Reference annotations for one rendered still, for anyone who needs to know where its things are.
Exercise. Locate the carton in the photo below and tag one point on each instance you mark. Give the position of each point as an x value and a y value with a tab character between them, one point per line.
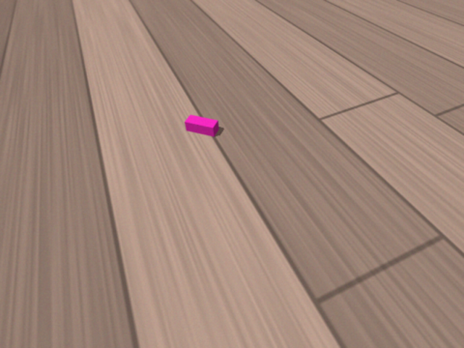
202	125

